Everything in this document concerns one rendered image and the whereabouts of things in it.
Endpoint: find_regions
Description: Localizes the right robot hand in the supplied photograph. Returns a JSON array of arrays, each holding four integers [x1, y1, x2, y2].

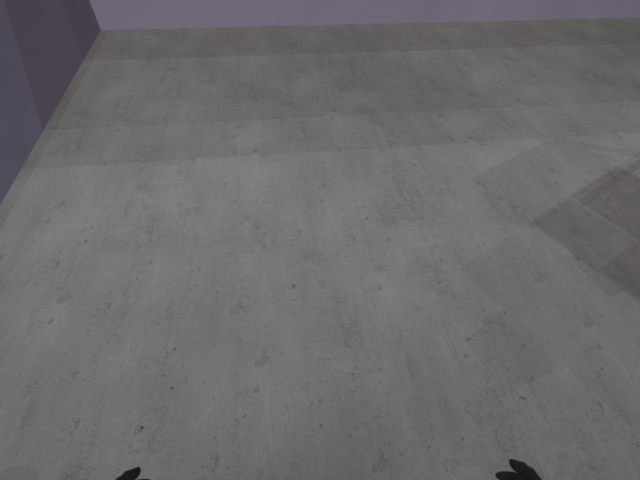
[[495, 459, 542, 480]]

